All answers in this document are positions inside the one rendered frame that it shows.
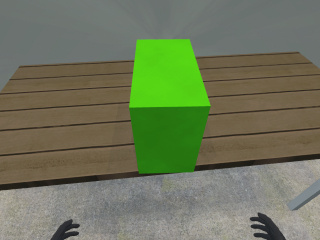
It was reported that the carton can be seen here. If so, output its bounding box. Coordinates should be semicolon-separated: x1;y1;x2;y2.
129;39;211;174

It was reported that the table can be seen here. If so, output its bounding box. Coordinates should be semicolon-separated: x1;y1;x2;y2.
0;51;320;211

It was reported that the right robot hand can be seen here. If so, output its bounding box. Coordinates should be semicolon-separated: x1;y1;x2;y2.
250;212;286;240

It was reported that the left robot hand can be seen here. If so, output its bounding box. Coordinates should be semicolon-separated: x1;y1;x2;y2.
50;219;80;240

